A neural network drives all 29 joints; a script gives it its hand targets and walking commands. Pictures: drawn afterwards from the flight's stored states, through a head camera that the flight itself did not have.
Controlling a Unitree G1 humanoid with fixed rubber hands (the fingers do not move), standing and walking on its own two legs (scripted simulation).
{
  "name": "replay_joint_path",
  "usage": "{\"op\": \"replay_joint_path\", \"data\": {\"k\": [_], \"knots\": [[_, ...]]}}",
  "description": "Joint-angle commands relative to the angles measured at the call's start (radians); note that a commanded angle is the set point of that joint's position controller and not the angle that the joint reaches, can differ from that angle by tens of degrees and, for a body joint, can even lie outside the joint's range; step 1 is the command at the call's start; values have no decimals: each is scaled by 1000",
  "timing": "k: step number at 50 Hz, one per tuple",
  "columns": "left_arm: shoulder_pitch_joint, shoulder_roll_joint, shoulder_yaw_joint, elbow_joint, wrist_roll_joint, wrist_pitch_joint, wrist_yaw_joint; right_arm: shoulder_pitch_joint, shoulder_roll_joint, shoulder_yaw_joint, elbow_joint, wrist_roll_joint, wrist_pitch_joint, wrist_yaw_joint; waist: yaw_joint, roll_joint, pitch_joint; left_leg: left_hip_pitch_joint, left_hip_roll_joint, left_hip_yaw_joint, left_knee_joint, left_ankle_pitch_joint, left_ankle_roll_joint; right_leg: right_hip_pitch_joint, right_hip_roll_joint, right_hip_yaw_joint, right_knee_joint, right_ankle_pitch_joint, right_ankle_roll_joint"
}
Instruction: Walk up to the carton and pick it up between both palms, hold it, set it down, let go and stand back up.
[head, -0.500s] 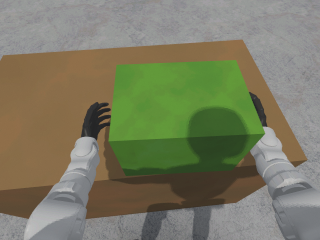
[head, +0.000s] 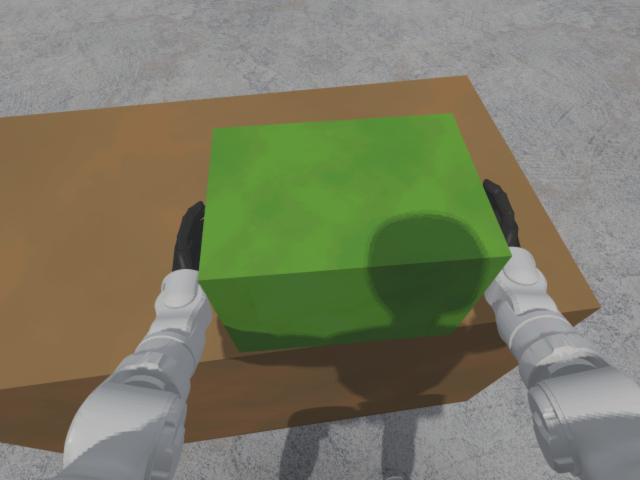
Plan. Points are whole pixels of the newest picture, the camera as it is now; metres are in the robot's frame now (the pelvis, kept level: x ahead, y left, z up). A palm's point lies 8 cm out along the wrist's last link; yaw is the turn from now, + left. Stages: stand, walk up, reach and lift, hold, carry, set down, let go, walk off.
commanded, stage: reach and lift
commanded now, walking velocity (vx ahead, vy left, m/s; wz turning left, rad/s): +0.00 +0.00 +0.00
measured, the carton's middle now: (341, 238) +0.44 -0.03 +0.03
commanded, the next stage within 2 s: none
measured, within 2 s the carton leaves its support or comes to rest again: leaves its support in 1.76 s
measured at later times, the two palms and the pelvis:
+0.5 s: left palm (191, 264) +0.42 +0.17 +0.01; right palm (496, 243) +0.41 -0.23 +0.03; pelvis +0.00 +0.00 +0.01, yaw +0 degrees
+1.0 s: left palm (185, 266) +0.41 +0.18 +0.02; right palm (490, 252) +0.39 -0.21 +0.04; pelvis +0.03 +0.01 +0.03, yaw +2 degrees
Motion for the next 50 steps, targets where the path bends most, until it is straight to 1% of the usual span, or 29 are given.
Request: {"op": "replay_joint_path", "data": {"k": [1,2,4,5,7,10,11,13,14,17,18,20,21,24,25,29,30,32,33,34,35,38,41,43,44,45,46,48,50], "knots": [[-463,70,-1,-197,19,-59,-15,-463,-36,4,-186,-15,-59,-3,16,-10,-696,541,-94,22,17,318,-2,198,41,-52,-114,307,31],[-441,73,6,-184,28,-62,-22,-447,-34,7,-183,-35,-62,-9,0,-48,-714,535,-98,24,19,320,2,231,37,-48,-116,340,38],[-427,61,24,-171,37,-81,-30,-442,10,15,-202,-34,-71,-17,20,-42,-722,472,-104,29,17,327,14,301,29,-41,-93,405,52],[-435,71,36,-170,45,-83,-34,-461,6,11,-213,-43,-68,-16,16,-70,-705,459,-108,25,4,296,22,307,23,-36,-97,388,54],[-461,19,2,-213,39,-98,-35,-443,51,6,-213,-43,-72,-13,10,-20,-725,490,-101,22,-2,313,8,285,24,-33,-111,372,47],[-480,77,28,-195,55,-91,-31,-441,12,-16,-197,-50,-62,-6,16,2,-685,525,-100,30,-10,275,5,235,27,-39,-123,307,37],[-448,58,10,-197,60,-86,-26,-425,19,-8,-190,-37,-63,-6,12,21,-690,545,-96,23,-10,310,-1,234,28,-38,-127,317,34],[-485,62,7,-188,48,-71,-21,-468,5,-17,-168,-36,-48,-2,11,7,-652,537,-94,15,-24,275,6,216,29,-40,-146,254,31],[-470,53,24,-161,41,-78,-23,-460,46,14,-183,-41,-49,-9,26,-36,-639,494,-99,25,-12,268,26,256,20,-26,-141,273,45],[-461,32,22,-187,44,-100,-34,-446,71,-6,-215,-70,-60,-18,1,-63,-683,460,-103,15,-24,272,26,323,13,-18,-130,351,50],[-463,43,34,-179,53,-100,-40,-464,80,-12,-218,-83,-57,-17,9,-53,-684,460,-105,16,-25,281,29,332,8,-18,-132,371,48],[-459,-4,22,-203,62,-111,-44,-423,103,-10,-216,-100,-69,-11,-7,-33,-714,515,-101,13,-27,334,14,320,14,-36,-132,402,43],[-442,-15,23,-215,77,-116,-47,-406,121,-3,-241,-101,-77,-8,8,-19,-737,545,-101,15,-15,375,8,319,20,-33,-128,444,42],[-479,-49,27,-225,95,-127,-50,-433,158,-19,-255,-123,-79,6,9,-15,-730,540,-97,17,-36,349,12,331,19,-31,-151,391,44],[-457,-76,11,-226,102,-128,-48,-400,155,-27,-250,-134,-85,8,-4,13,-717,556,-95,11,-47,358,6,326,23,-35,-154,394,37],[-489,-86,20,-181,129,-130,-76,-434,203,-35,-258,-181,-76,25,-13,-10,-672,532,-104,4,-70,301,15,353,7,-26,-174,385,40],[-470,-159,4,-179,135,-138,-82,-406,275,-4,-248,-186,-80,35,-4,-7,-647,519,-105,13,-75,292,16,366,4,-25,-179,375,41],[-476,-210,-1,-134,175,-139,-112,-394,357,1,-225,-241,-81,53,-15,-16,-611,510,-110,8,-103,278,23,404,-5,-20,-200,403,44],[-502,-296,-25,-148,184,-149,-129,-416,433,13,-244,-257,-96,69,-22,23,-658,514,-108,8,-106,310,12,428,-2,-34,-195,449,41],[-525,-364,-46,-134,204,-160,-153,-425,515,31,-244,-288,-101,90,-36,25,-637,528,-113,3,-111,337,13,449,1,-27,-202,497,44],[-545,-470,-64,-109,222,-171,-178,-445,618,37,-267,-332,-110,113,-34,0,-637,540,-112,9,-120,324,11,466,5,-52,-207,504,44],[-503,-607,-81,-51,282,-226,-215,-404,779,94,-306,-411,-141,158,-13,23,-632,542,-115,10,-134,365,10,530,-7,-43,-206,618,51],[-524,-626,-82,-55,272,-268,-211,-392,822,126,-330,-423,-147,168,-2,-3,-604,507,-119,13,-169,316,19,573,-17,-33,-215,600,52],[-530,-630,-99,-57,262,-279,-208,-374,819,105,-327,-447,-146,172,-30,-9,-570,480,-113,6,-186,299,20,567,-12,-30,-225,586,53],[-514,-630,-88,-59,271,-277,-208,-357,823,113,-312,-449,-142,171,-21,-7,-551,476,-119,8,-198,302,21,589,-18,-28,-230,591,53],[-492,-641,-84,-65,278,-279,-209,-331,827,119,-305,-453,-145,170,-16,-24,-520,478,-115,8,-205,321,20,611,-16,-27,-235,610,57],[-544,-659,-94,-95,282,-290,-206,-372,813,98,-318,-473,-168,173,-25,3,-564,495,-109,6,-215,330,5,597,-13,-33,-245,600,53],[-514,-706,-121,-127,292,-306,-191,-353,817,97,-316,-500,-201,177,-35,5,-578,569,-97,-5,-205,407,-17,571,4,-50,-249,622,39],[-501,-693,-127,-144,300,-307,-180,-332,817,103,-304,-502,-206,183,-15,13,-559,599,-94,-6,-194,450,-26,541,14,-57,-265,597,33]]}}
